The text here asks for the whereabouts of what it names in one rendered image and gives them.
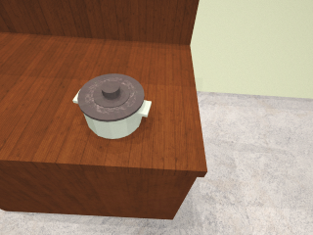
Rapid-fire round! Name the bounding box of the lid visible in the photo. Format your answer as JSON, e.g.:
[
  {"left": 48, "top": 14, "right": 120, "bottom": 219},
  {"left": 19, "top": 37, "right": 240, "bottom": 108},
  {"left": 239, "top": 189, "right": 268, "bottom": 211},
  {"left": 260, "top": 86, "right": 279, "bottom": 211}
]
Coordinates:
[{"left": 77, "top": 73, "right": 145, "bottom": 122}]

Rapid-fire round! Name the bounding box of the table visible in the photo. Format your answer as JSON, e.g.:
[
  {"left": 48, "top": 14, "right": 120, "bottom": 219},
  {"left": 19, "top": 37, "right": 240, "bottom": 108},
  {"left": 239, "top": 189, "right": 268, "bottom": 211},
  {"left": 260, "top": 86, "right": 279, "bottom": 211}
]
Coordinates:
[{"left": 0, "top": 0, "right": 207, "bottom": 220}]

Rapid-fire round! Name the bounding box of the pot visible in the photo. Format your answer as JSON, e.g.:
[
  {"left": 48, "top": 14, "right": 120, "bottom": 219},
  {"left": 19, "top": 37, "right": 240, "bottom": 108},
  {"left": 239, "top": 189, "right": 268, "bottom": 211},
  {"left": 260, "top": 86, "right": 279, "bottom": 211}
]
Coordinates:
[{"left": 72, "top": 91, "right": 152, "bottom": 139}]

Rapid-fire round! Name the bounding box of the knob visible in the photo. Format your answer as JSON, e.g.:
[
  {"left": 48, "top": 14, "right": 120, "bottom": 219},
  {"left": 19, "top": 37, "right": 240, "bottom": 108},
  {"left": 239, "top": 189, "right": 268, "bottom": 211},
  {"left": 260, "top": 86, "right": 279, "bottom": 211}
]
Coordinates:
[{"left": 101, "top": 80, "right": 120, "bottom": 98}]

